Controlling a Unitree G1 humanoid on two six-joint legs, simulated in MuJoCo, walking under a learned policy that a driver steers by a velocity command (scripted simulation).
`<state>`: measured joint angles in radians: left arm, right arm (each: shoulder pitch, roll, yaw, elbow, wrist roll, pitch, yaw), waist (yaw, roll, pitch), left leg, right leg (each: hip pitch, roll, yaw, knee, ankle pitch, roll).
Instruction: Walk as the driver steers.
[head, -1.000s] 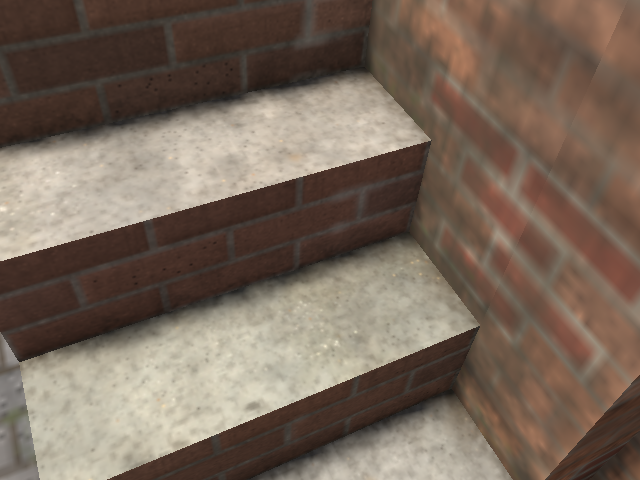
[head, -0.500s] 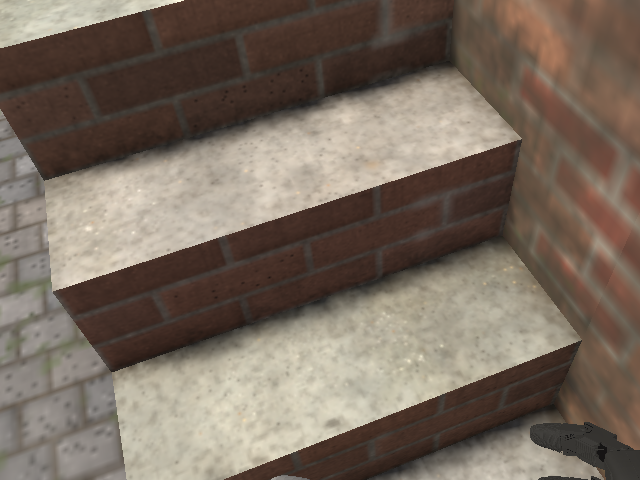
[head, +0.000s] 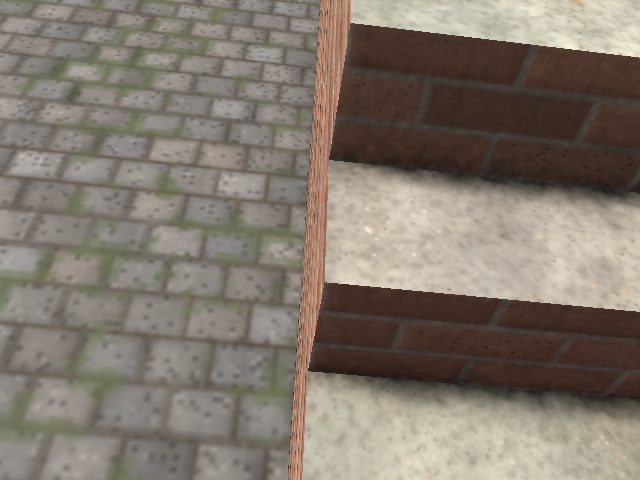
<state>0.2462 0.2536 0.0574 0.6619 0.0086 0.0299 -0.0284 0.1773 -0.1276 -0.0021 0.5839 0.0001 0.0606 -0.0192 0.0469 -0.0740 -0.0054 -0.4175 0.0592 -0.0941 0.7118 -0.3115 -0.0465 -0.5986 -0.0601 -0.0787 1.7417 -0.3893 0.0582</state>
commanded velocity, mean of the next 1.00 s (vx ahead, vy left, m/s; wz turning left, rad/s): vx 0.25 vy -0.13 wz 0.08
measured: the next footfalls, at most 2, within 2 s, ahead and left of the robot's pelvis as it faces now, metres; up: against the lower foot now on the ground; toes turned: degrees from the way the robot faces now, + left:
right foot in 0.42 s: -0.06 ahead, -0.22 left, +0.00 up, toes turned +3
left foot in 0.78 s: -0.07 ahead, +0.01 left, +0.00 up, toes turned +4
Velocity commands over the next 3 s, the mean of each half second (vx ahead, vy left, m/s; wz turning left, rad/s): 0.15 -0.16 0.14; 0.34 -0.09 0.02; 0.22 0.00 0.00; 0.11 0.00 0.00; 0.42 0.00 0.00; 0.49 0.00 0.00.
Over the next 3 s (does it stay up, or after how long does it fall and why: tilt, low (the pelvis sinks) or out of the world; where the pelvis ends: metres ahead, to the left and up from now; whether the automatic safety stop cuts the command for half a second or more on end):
stays up -0.12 -0.10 0.03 its command is cut before an obstacle from the start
